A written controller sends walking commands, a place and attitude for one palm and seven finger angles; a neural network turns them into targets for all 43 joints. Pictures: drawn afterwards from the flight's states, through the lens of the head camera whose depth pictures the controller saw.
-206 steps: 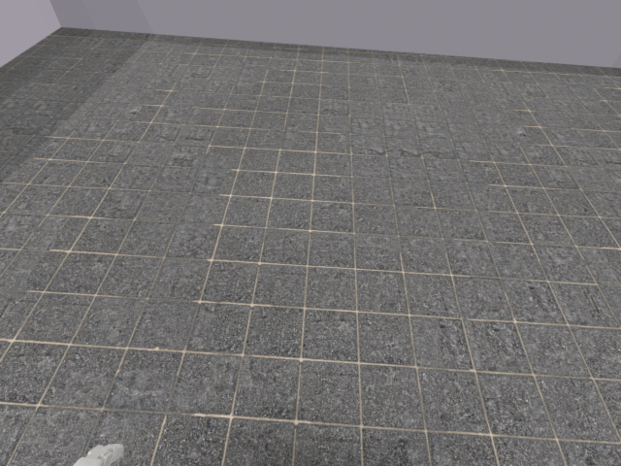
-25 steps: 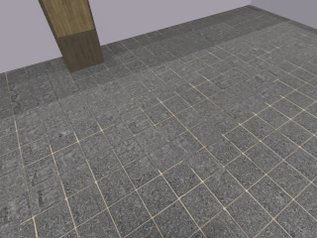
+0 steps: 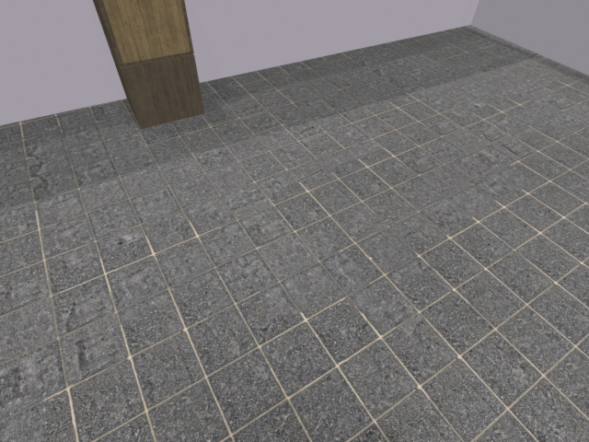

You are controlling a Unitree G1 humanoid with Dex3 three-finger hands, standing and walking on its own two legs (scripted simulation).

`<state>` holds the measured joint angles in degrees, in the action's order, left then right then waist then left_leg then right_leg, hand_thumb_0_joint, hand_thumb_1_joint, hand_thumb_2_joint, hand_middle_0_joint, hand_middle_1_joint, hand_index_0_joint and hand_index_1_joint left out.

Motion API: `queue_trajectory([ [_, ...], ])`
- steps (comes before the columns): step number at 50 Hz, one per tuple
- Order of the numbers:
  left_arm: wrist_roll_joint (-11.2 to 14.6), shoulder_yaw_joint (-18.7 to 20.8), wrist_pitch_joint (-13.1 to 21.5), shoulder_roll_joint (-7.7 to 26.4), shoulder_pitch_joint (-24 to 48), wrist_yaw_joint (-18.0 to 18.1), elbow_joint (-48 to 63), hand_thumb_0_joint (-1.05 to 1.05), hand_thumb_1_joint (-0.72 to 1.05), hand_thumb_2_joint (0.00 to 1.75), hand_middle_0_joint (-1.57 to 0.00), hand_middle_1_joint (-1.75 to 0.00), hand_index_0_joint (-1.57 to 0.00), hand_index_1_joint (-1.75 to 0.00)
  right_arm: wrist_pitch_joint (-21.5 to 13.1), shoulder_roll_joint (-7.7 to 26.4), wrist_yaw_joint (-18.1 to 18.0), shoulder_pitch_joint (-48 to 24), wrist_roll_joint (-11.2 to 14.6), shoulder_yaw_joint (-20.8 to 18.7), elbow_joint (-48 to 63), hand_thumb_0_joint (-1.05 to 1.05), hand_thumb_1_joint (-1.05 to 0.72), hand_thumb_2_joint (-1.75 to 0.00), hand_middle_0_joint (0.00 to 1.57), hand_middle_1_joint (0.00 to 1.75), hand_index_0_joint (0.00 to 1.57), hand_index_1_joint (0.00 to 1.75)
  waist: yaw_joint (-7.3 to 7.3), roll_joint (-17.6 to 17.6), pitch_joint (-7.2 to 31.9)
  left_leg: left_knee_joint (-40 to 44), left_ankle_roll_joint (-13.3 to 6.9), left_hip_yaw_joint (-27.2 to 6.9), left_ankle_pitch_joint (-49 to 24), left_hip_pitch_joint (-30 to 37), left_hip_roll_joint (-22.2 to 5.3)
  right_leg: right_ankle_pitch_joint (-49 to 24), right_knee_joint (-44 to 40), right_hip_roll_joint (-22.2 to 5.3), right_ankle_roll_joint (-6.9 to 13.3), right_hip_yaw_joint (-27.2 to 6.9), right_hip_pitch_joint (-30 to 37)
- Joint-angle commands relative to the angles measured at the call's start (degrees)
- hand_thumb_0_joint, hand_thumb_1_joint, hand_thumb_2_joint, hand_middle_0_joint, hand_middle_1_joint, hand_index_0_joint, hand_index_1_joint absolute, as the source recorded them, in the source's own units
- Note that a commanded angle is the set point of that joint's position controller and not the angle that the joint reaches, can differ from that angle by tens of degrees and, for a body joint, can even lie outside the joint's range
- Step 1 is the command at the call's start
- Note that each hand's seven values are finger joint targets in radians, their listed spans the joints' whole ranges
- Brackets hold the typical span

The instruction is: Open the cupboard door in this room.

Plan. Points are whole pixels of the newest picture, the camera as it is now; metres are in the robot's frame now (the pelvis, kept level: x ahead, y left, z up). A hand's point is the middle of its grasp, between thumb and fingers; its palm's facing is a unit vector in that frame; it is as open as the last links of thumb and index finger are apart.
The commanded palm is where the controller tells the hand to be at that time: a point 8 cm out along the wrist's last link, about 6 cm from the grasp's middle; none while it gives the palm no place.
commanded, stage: turn or walk to find it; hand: left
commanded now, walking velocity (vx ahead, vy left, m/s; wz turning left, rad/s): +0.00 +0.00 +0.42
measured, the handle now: out of the picture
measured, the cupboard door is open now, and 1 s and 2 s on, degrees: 0 0 0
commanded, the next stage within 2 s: stand and wait in 0.30 s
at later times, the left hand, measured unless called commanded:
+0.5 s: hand out of the picture +0.00 +0.18 -0.17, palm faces +0.16 -0.95 -0.25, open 7.4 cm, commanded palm none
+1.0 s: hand out of the picture -0.11 +0.16 -0.19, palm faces +0.36 -0.91 -0.21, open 7.4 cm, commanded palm none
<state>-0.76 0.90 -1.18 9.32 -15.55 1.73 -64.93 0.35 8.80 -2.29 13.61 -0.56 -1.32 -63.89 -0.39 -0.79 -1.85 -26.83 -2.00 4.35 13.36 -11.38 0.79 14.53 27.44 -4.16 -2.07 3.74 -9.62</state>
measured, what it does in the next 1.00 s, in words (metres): steps on the spot, turning left: right foot, then left foot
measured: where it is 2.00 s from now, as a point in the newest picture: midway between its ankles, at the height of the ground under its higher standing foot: outside the picture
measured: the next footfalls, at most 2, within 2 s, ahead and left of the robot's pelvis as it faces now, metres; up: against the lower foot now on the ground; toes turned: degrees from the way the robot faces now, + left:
right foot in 0.52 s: -0.01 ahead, -0.13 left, +0.00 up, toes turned +6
left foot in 0.96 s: -0.04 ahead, +0.09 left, +0.00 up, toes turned +21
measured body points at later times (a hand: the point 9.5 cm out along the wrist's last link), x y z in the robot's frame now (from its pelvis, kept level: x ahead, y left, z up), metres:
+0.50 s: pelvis -0.03 -0.02 +0.00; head -0.01 -0.03 +0.45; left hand -0.01 +0.23 -0.15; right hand +0.01 -0.25 -0.16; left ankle +0.02 +0.10 -0.74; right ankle -0.06 -0.13 -0.73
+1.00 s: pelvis -0.04 -0.02 -0.01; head +0.00 +0.01 +0.44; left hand -0.13 +0.20 -0.17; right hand +0.11 -0.23 -0.15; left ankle -0.08 +0.08 -0.74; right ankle -0.05 -0.13 -0.73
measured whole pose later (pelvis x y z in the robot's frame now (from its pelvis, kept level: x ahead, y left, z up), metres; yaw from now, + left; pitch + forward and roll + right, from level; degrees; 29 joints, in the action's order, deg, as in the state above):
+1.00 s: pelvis -0.04 -0.02 -0.01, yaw +18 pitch +0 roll +1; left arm -1.0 2.7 -1.4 11.5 -16.9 1.7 -60.5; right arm 2.0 10.9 -0.6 7.7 -0.8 -2.6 -58.8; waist -1.6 -3.4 -5.7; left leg -31.6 -1.0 4.0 16.8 -13.7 0.8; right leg 24.1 38.4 -5.3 -0.7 9.2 -12.9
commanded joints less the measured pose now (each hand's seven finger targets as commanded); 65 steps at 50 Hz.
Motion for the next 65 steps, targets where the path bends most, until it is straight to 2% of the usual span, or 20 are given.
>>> queue_trajectory([
  [1,-0.12,1.2,0.96,6.49,-2.5,0.58,1.94,0.0,0.9,0.9,-0.2,-0.3,-0.2,-0.3,0.0,6.32,0.84,1.4,0.14,-1.29,2.69,0.0,-0.9,-0.9,0.2,0.3,0.2,0.3,0.1,-5.7,-2.24,3.39,0.84,-6.43,-3.37,-4.07,-5.82,-2.11,-6.42,-6.33,2.3,-4.27,-1.64],
  [9,-0.67,3.24,-0.62,8.46,1.81,0.56,7.24,0.0,0.9,0.9,-0.2,-0.3,-0.2,-0.3,1.94,6.68,1.8,3.77,-0.97,-2.44,5.61,0.0,-0.9,-0.9,0.2,0.3,0.2,0.3,1.72,-0.98,-5.99,0.16,0.17,-9.11,11.78,-9.52,-4.65,18.74,-5.94,-7.84,3.8,-3.24,-13.03],
  [12,-0.58,3.51,-0.86,5.95,1.57,0.21,9.25,0.0,0.9,0.9,-0.2,-0.3,-0.2,-0.3,1.31,10.67,1.64,4.28,-1.5,-3.42,7.37,0.0,-0.9,-0.9,0.2,0.3,0.2,0.3,1.89,14.6,-4.15,16.3,-3.65,-27.47,21.67,-13.33,-12.74,12.1,13.25,1.45,0.63,2.94,-11.64],
  [14,-0.88,3.39,-0.78,5.48,1.2,0.05,9.59,0.0,0.9,0.9,-0.2,-0.3,-0.2,-0.3,0.5,11.91,1.16,4.22,-0.91,-3.77,8.05,0.0,-0.9,-0.9,0.2,0.3,0.2,0.3,1.59,14.57,-0.28,17.76,-7.4,-31.96,15.97,-9.07,-15.49,13.9,27.43,1.19,1.02,-1.45,-14.49],
  [20,0.03,1.87,0.33,2.34,1.04,-0.15,9.67,0.0,0.9,0.9,-0.2,-0.3,-0.2,-0.3,0.06,10.51,0.28,4.62,-1.06,-3.43,7.51,0.0,-0.9,-0.9,0.2,0.3,0.2,0.3,1.77,6.06,7.9,10.0,-8.59,-24.59,-8.77,4.08,-12.77,13.58,16.98,2.63,0.41,-2.46,-13.36],
  [24,0.2,1.39,1.0,3.27,-4.27,0.48,7.15,0.0,0.9,0.9,-0.2,-0.3,-0.2,-0.3,0.16,9.19,0.74,4.22,-0.36,-2.98,5.94,0.0,-0.9,-0.9,0.2,0.3,0.2,0.3,-0.42,5.74,7.24,5.95,-3.63,-18.82,-9.46,-1.33,-7.99,-0.99,-6.42,2.99,0.39,-1.61,1.3],
  [25,-0.11,1.54,1.3,5.37,-4.87,0.82,6.51,0.0,0.9,0.9,-0.2,-0.3,-0.2,-0.3,0.03,6.73,1.0,4.29,0.04,-2.65,5.89,0.0,-0.9,-0.9,0.2,0.3,0.2,0.3,-0.33,2.14,6.1,2.39,-0.94,-15.38,-5.37,-7.14,-5.28,-3.14,-9.63,-1.47,1.42,-6.06,6.62],
  [26,-0.32,1.76,1.64,8.66,-3.72,1.08,6.78,0.0,0.9,0.9,-0.2,-0.3,-0.2,-0.3,0.15,4.14,1.24,3.5,0.36,-1.81,6.72,0.0,-0.9,-0.9,0.2,0.3,0.2,0.3,0.19,-6.79,2.74,-1.91,1.94,-10.39,2.2,-12.63,-0.91,0.65,-12.66,-9.88,4.67,-15.81,5.08],
  [27,-0.36,1.92,1.6,10.68,-0.85,0.93,8.05,0.0,0.9,0.9,-0.2,-0.3,-0.2,-0.3,0.38,4.19,1.33,2.04,-0.09,-1.65,7.54,0.0,-0.9,-0.9,0.2,0.3,0.2,0.3,0.28,-10.37,-0.97,-4.78,2.72,-7.92,6.73,-12.17,0.01,2.54,-15.5,-15.58,8.36,-20.02,-2.11],
  [29,-0.46,1.64,1.84,8.85,2.02,0.94,8.33,0.0,0.9,0.9,-0.2,-0.3,-0.2,-0.3,1.41,5.78,1.43,0.52,-0.78,-2.15,7.02,0.0,-0.9,-0.9,0.2,0.3,0.2,0.3,0.59,-12.54,-5.33,-11.62,2.59,-8.27,8.77,-10.64,-1.9,1.88,-16.14,-13.79,10.25,-19.21,-8.75],
  [30,-0.36,1.19,1.99,7.44,2.08,0.8,7.86,0.0,0.9,0.9,-0.2,-0.3,-0.2,-0.3,1.31,5.42,1.29,0.81,-0.74,-1.93,5.77,0.0,-0.9,-0.9,0.2,0.3,0.2,0.3,0.84,-8.48,-6.59,-12.67,2.48,-7.91,7.32,-9.6,-2.17,-3.32,-14.61,-12.37,10.5,-17.18,-8.58],
  [33,-0.2,1.48,2.27,8.1,-0.62,0.55,6.77,0.0,0.9,0.9,-0.2,-0.3,-0.2,-0.3,1.46,4.75,1.23,0.85,-0.21,-1.89,4.89,0.0,-0.9,-0.9,0.2,0.3,0.2,0.3,0.48,-5.46,-4.78,-18.43,3.39,-5.17,9.13,-12.38,-1.46,-23.16,-9.78,-10.99,10.03,-10.44,-0.84],
  [37,-0.56,2.26,2.19,9.05,-4.22,0.86,6.07,0.0,0.9,0.9,-0.2,-0.3,-0.2,-0.3,1.66,5.49,1.13,-2.48,0.04,-2.07,6.08,0.0,-0.9,-0.9,0.2,0.3,0.2,0.3,-1.12,-6.34,-2.83,-23.04,4.29,-4.14,13.16,-15.35,-2.34,-39.84,-6.16,-13.02,11.42,-8.7,5.98],
  [43,-1.1,3.52,1.73,11.1,-5.08,1.05,6.55,0.0,0.9,0.9,-0.2,-0.3,-0.2,-0.3,1.32,5.51,1.57,-5.82,0.33,-1.92,7.91,0.0,-0.9,-0.9,0.2,0.3,0.2,0.3,-2.05,-8.62,1.75,-14.73,4.18,-1.87,12.79,-12.07,-2.08,-44.11,-1.79,-14.15,11.35,-6.75,10.57],
  [47,-0.19,3.68,1.34,11.5,-2.33,0.74,7.52,0.0,0.9,0.9,-0.2,-0.3,-0.2,-0.3,0.6,7.29,1.7,-1.0,0.02,-2.2,6.89,0.0,-0.9,-0.9,0.2,0.3,0.2,0.3,1.38,-5.71,5.8,4.01,2.92,-0.29,-6.73,2.95,-2.03,-36.34,7.32,-10.95,5.36,-0.87,4.85],
  [48,0.19,3.5,1.1,9.81,-2.8,0.45,8.67,0.0,0.9,0.9,-0.2,-0.3,-0.2,-0.3,0.05,11.19,1.54,0.87,-0.5,-2.98,6.94,0.0,-0.9,-0.9,0.2,0.3,0.2,0.3,2.17,3.93,8.37,5.25,-0.5,-9.44,-21.47,12.11,-10.11,-21.36,15.05,-6.82,1.96,2.95,-4.68],
  [49,0.29,2.49,0.94,6.95,-1.9,0.17,10.39,0.0,0.9,0.9,-0.2,-0.3,-0.2,-0.3,0.09,15.07,1.47,2.78,-0.33,-3.9,7.02,0.0,-0.9,-0.9,0.2,0.3,0.2,0.3,2.62,15.86,7.93,4.62,-7.68,-22.99,-43.78,16.82,-21.77,15.57,24.54,-1.34,-1.13,3.96,-16.86],
  [50,-0.17,2.64,0.33,7.32,0.11,0.61,11.17,0.0,0.9,0.9,-0.2,-0.3,-0.2,-0.3,0.64,15.55,1.36,3.61,-0.31,-4.14,6.52,0.0,-0.9,-0.9,0.2,0.3,0.2,0.3,3.36,12.72,7.36,4.89,-11.25,-20.33,-42.3,11.84,-23.54,22.97,30.39,-1.15,-0.77,-0.33,-15.63],
  [55,-0.35,3.11,-0.63,7.27,1.72,-0.44,10.23,0.0,0.9,0.9,-0.2,-0.3,-0.2,-0.3,0.18,12.71,0.71,-3.43,-0.54,-3.08,9.21,0.0,-0.9,-0.9,0.2,0.3,0.2,0.3,0.78,7.93,1.78,7.91,-8.19,-15.88,-25.2,3.92,-15.29,11.75,33.71,-1.5,-1.54,-2.57,-17.62],
  [65,0.0,3.09,-0.44,7.03,5.29,-0.37,14.57,0.0,0.9,0.9,-0.2,-0.3,-0.2,-0.3,0.7,14.21,1.56,-1.81,-1.07,-4.45,11.1,0.0,-0.9,-0.9,0.2,0.3,0.2,0.3,1.86,10.65,3.03,6.89,-8.06,-20.68,-21.05,1.34,-13.02,10.78,17.72,1.38,-1.87,-1.67,-11.83],
])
